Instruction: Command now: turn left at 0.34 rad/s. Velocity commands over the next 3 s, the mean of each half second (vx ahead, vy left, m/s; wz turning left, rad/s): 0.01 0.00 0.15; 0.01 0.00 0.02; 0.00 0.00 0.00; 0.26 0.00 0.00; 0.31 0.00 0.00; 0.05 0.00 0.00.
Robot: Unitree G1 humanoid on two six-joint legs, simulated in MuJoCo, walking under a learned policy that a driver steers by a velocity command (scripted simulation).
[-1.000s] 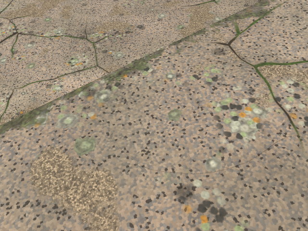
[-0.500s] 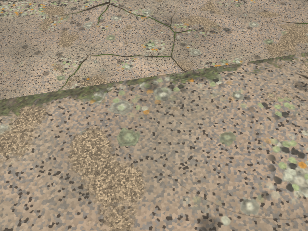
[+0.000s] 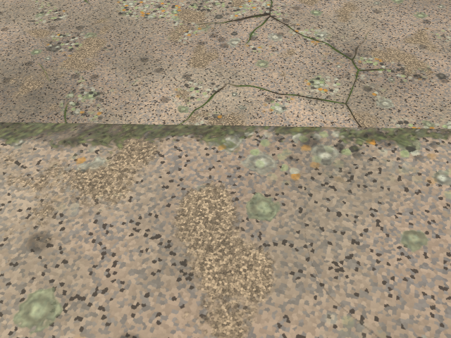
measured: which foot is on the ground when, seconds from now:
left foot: up 0.00-0.28, down 0.30-1.00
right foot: down 0.00-1.00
